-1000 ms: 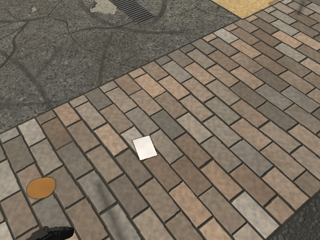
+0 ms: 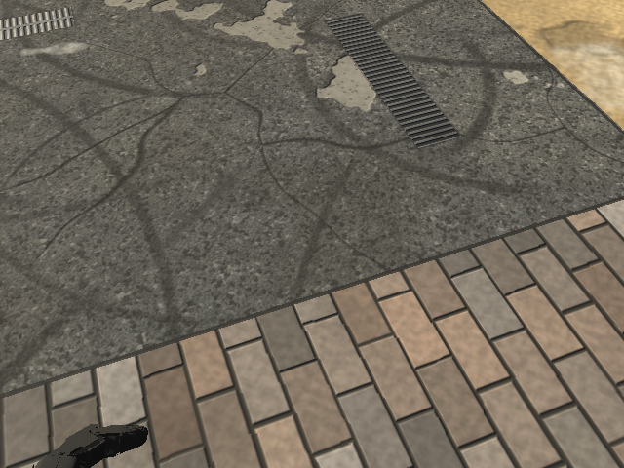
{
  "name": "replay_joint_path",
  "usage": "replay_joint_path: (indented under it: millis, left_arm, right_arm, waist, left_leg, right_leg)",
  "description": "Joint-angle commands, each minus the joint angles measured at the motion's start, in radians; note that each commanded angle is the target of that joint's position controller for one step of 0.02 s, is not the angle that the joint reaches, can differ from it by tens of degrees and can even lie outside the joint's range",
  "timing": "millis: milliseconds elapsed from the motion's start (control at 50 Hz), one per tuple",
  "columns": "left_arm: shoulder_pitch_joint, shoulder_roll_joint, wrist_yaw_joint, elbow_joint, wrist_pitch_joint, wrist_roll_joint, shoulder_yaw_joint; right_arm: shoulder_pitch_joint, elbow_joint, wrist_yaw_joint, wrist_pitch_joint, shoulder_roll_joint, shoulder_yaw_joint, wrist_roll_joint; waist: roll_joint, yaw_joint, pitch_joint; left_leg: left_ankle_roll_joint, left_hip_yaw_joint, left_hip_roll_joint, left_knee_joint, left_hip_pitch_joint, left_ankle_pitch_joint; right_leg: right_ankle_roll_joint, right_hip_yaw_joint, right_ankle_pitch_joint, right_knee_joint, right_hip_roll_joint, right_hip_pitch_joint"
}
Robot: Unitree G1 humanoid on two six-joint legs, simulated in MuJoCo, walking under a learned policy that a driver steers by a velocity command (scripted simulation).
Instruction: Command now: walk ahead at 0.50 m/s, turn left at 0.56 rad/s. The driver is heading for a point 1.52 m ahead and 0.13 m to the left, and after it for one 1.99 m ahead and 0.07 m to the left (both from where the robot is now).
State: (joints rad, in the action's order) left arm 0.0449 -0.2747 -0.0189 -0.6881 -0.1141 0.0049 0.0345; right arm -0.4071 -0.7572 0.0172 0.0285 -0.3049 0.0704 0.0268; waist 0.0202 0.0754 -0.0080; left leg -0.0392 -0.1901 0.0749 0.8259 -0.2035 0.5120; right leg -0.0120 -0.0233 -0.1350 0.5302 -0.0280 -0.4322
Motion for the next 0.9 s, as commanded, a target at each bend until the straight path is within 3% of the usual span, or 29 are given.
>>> replay_joint_path:
  millis: [20, 40, 60, 100, 200, 280, 360, 400, 420, 440, 460, 480, 500, 520, 540, 560, 580, 600, 660, 740, 820, 900]
  left_arm:
    - [0.25, -0.144, 0.007, 0.0, 0.012, -0.01, 0.057]
    - [0.202, -0.126, 0.006, 0.004, 0.014, -0.001, 0.049]
    - [0.172, -0.104, 0.007, -0.005, 0.017, 0.003, 0.043]
    - [0.155, -0.094, 0.011, -0.018, 0.01, 0.008, 0.042]
    - [0.176, -0.144, 0.015, -0.059, 0.002, 0.001, 0.063]
    - [0.194, -0.173, 0.02, -0.08, 0.014, -0.006, 0.069]
    - [0.243, -0.208, 0.021, -0.11, 0.034, -0.026, 0.081]
    - [0.252, -0.232, 0.023, -0.118, 0.046, -0.037, 0.088]
    - [0.256, -0.248, 0.025, -0.122, 0.052, -0.042, 0.092]
    - [0.256, -0.247, 0.025, -0.13, 0.058, -0.046, 0.088]
    - [0.271, -0.212, 0.026, -0.137, 0.056, -0.037, 0.07]
    - [0.308, -0.106, 0.019, -0.105, 0.048, 0.007, 0.031]
    - [0.356, -0.082, 0.008, -0.101, 0.024, -0.011, 0.012]
    - [0.251, -0.19, 0.0, -0.095, 0.013, -0.054, 0.044]
    - [0.183, -0.183, -0.004, -0.068, 0.007, -0.072, 0.042]
    - [0.172, -0.162, 0.003, -0.077, 0.009, -0.055, 0.039]
    - [0.189, -0.162, 0.007, -0.089, 0.02, -0.039, 0.045]
    - [0.232, -0.152, 0.006, -0.109, 0.036, -0.039, 0.046]
    - [0.25, -0.109, 0.014, -0.127, 0.07, -0.04, 0.044]
    - [0.17, -0.087, 0.011, -0.104, 0.066, -0.032, 0.045]
    - [0.06, -0.053, -0.012, -0.067, 0.058, -0.026, 0.028]
    - [-0.036, -0.043, -0.039, -0.004, 0.057, -0.024, 0.018]
  right_arm:
    - [0.023, 0.101, 0.002, 0.017, -0.148, 0.024, 0.01]
    - [0.06, 0.103, 0.003, 0.011, -0.136, 0.025, 0.001]
    - [0.089, 0.113, 0.0, 0.009, -0.121, 0.027, -0.006]
    - [0.09, 0.121, -0.01, -0.001, -0.081, 0.023, 0.002]
    - [0.175, 0.165, -0.02, -0.008, -0.04, 0.01, -0.005]
    - [0.287, 0.193, -0.046, 0.004, -0.023, -0.001, -0.004]
    - [0.381, 0.239, -0.068, 0.001, -0.03, -0.002, -0.001]
    - [0.376, 0.252, -0.072, -0.002, -0.051, 0.009, -0.007]
    - [0.335, 0.247, -0.07, -0.004, -0.07, 0.02, -0.012]
    - [0.219, 0.217, -0.065, -0.006, -0.099, 0.04, -0.016]
    - [0.053, 0.165, -0.049, -0.01, -0.146, 0.068, -0.011]
    - [-0.06, 0.14, -0.028, -0.015, -0.243, 0.085, -0.015]
    - [-0.036, 0.166, -0.031, -0.002, -0.26, 0.073, -0.012]
    - [-0.007, 0.161, -0.041, 0.012, -0.177, 0.049, -0.021]
    - [0.035, 0.148, -0.042, 0.022, -0.155, 0.04, -0.027]
    - [0.098, 0.135, -0.043, 0.031, -0.126, 0.031, -0.027]
    - [0.146, 0.134, -0.044, 0.04, -0.088, 0.02, -0.031]
    - [0.175, 0.132, -0.043, 0.049, -0.073, 0.016, -0.036]
    - [0.19, 0.099, -0.039, 0.08, -0.073, 0.021, -0.045]
    - [0.167, 0.057, -0.02, 0.085, -0.075, 0.022, -0.052]
    - [0.136, 0.021, -0.008, 0.078, -0.1, 0.027, -0.042]
    - [0.076, -0.023, -0.002, 0.048, -0.119, 0.037, -0.026]
  waist:
    - [-0.161, -0.153, 0.114]
    - [-0.099, -0.132, 0.063]
    - [-0.1, -0.116, 0.019]
    - [-0.143, -0.093, -0.002]
    - [-0.093, -0.099, -0.021]
    - [-0.078, -0.137, -0.048]
    - [-0.076, -0.155, -0.081]
    - [-0.09, -0.128, -0.059]
    - [-0.105, -0.095, -0.021]
    - [-0.091, -0.019, 0.045]
    - [-0.058, 0.064, 0.128]
    - [0.155, 0.059, 0.242]
    - [0.24, 0.013, 0.416]
    - [0.085, 0.059, 0.329]
    - [0.081, 0.039, 0.182]
    - [0.028, -0.007, 0.108]
    - [0.055, -0.041, 0.068]
    - [0.072, -0.069, 0.056]
    - [0.044, -0.093, 0.014]
    - [0.031, -0.072, -0.033]
    - [0.014, -0.026, -0.078]
    - [0.004, 0.008, -0.107]
  left_leg:
    - [0.018, 0.023, -0.09, 0.434, -0.6, -0.038]
    - [0.027, 0.045, -0.122, 0.419, -0.561, -0.109]
    - [0.032, 0.049, -0.148, 0.379, -0.545, -0.155]
    - [0.035, 0.072, -0.181, 0.34, -0.483, -0.2]
    - [0.054, 0.09, -0.199, 0.171, -0.53, -0.35]
    - [0.039, 0.152, -0.183, -0.047, -0.472, -0.518]
    - [0.002, 0.199, -0.165, -0.165, -0.454, -0.48]
    - [-0.035, 0.238, -0.121, -0.198, -0.378, -0.382]
    - [-0.058, 0.263, -0.084, -0.207, -0.293, -0.33]
    - [-0.089, 0.276, -0.043, -0.261, -0.111, -0.351]
    - [-0.12, 0.248, -0.031, -0.3, 0.169, -0.413]
    - [-0.206, -0.116, -0.282, -0.299, 0.517, -0.407]
    - [-0.352, -0.586, -0.485, -0.469, 0.624, -0.264]
    - [-0.297, -0.471, -0.463, -0.505, 0.537, -0.239]
    - [-0.255, -0.294, -0.421, -0.515, 0.388, -0.295]
    - [-0.216, -0.182, -0.372, -0.536, 0.253, -0.353]
    - [-0.196, -0.099, -0.337, -0.567, 0.162, -0.416]
    - [-0.185, -0.04, -0.317, -0.608, 0.098, -0.432]
    - [-0.183, 0.081, -0.306, -0.68, 0.036, -0.523]
    - [-0.148, 0.213, -0.283, -0.706, 0.085, -0.575]
    - [-0.121, 0.3, -0.293, -0.728, 0.138, -0.599]
    - [-0.116, 0.34, -0.343, -0.66, 0.306, -0.729]
  right_leg:
    - [-0.17, -0.557, -0.369, -0.244, 0.397, 0.606]
    - [-0.154, -0.44, -0.235, -0.261, 0.355, 0.502]
    - [-0.154, -0.357, -0.139, -0.283, 0.321, 0.429]
    - [-0.15, -0.231, -0.041, -0.333, 0.283, 0.344]
    - [-0.182, -0.061, 0.147, -0.385, 0.295, 0.357]
    - [-0.154, 0.077, 0.202, -0.389, 0.273, 0.375]
    - [-0.128, 0.138, 0.252, -0.361, 0.308, 0.466]
    - [-0.112, 0.168, 0.488, -0.277, 0.318, 0.503]
    - [-0.105, 0.182, 0.656, -0.192, 0.317, 0.511]
    - [-0.091, 0.203, 0.755, -0.04, 0.3, 0.474]
    - [-0.063, 0.224, 0.677, 0.162, 0.264, 0.33]
    - [-0.013, 0.234, 0.058, 0.529, 0.172, -0.021]
    - [0.01, 0.051, -0.472, 0.793, 0.028, -0.221]
    - [0.0, -0.052, -0.421, 0.844, 0.08, -0.299]
    - [-0.013, -0.039, -0.346, 0.804, 0.116, -0.322]
    - [-0.012, -0.038, -0.263, 0.725, 0.162, -0.286]
    - [-0.005, -0.049, -0.202, 0.67, 0.186, -0.236]
    - [0.003, -0.059, -0.152, 0.655, 0.196, -0.174]
    - [0.029, -0.078, -0.055, 0.602, 0.182, -0.176]
    - [0.041, -0.103, 0.154, 0.402, 0.15, -0.259]
    - [0.024, -0.028, 0.272, 0.205, 0.133, -0.25]
    - [-0.015, 0.026, 0.176, 0.109, 0.118, -0.325]
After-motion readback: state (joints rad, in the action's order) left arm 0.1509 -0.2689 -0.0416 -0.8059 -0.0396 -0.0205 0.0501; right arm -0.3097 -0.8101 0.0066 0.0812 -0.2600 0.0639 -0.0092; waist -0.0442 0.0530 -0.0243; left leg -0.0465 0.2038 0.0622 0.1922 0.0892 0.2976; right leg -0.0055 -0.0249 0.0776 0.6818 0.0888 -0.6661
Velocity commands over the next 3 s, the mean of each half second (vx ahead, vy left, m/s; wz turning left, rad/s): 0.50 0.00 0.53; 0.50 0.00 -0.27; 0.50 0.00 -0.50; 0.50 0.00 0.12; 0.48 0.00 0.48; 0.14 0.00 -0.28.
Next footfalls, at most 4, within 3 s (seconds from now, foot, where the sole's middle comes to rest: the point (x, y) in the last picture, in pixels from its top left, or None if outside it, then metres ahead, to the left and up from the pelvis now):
0.46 left None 0.36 0.20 -0.76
1.02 right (286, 372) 0.70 0.05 -0.76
1.50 left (210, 272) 1.00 0.23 -0.76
1.98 right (311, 209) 1.20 -0.05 -0.76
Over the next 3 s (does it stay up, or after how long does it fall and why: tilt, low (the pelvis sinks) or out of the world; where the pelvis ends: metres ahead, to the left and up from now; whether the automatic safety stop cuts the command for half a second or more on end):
stays up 1.46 0.13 0.00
